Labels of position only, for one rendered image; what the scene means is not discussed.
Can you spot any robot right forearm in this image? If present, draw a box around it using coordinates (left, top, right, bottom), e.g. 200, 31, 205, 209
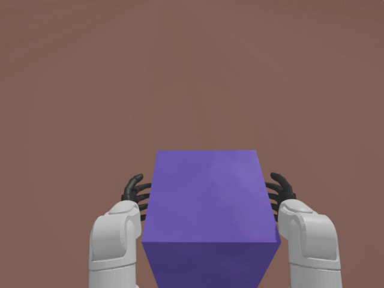
278, 199, 343, 288

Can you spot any carton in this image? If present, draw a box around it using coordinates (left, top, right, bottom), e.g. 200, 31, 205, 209
142, 150, 281, 288

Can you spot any robot left hand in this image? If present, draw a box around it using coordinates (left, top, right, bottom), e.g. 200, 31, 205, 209
121, 174, 152, 221

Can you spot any robot left forearm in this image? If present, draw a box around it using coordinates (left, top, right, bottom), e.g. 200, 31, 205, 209
89, 200, 142, 288

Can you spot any robot right hand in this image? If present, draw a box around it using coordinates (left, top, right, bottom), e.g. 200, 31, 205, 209
265, 172, 296, 222

